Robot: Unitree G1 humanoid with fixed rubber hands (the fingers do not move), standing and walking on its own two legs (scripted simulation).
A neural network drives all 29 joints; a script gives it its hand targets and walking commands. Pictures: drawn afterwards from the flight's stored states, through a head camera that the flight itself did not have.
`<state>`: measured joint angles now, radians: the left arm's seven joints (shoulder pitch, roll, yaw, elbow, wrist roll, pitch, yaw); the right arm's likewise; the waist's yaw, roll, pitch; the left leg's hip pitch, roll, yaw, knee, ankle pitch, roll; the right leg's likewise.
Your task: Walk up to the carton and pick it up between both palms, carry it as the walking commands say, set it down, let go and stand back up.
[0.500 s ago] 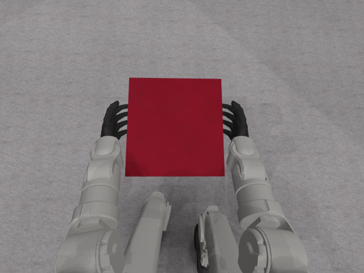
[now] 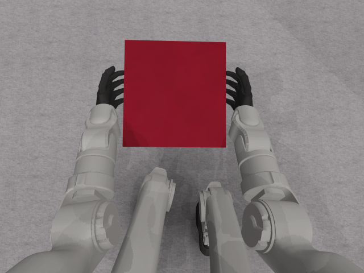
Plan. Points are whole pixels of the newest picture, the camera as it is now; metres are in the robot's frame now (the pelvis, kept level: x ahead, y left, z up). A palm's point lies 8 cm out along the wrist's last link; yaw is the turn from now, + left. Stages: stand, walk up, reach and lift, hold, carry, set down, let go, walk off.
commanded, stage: set down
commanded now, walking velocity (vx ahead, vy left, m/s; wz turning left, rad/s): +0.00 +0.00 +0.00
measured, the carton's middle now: (174, 105) +0.46 +0.08 -0.17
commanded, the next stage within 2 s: none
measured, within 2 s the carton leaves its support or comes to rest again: neither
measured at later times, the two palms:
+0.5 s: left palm (117, 105) +0.44 +0.23 -0.18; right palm (230, 105) +0.49 -0.06 -0.17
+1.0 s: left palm (123, 105) +0.47 +0.23 -0.27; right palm (220, 107) +0.51 -0.05 -0.26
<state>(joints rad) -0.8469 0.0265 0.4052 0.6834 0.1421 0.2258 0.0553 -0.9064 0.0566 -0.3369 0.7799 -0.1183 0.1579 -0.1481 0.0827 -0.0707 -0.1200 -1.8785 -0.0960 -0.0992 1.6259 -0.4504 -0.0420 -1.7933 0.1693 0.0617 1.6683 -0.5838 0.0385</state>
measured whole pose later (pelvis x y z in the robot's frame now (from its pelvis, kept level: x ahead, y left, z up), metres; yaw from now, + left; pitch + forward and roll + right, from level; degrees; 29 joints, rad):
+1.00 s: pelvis -0.02 +0.00 -0.12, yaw -3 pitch +42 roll -3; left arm -1.22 0.19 0.39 0.80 0.10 0.26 0.05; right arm -1.30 -0.06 -0.31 0.88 -0.06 0.21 -0.20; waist 0.11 -0.08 0.15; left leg -2.27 -0.10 -0.09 2.00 -0.46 -0.06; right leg -2.19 0.24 0.04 2.05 -0.61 0.09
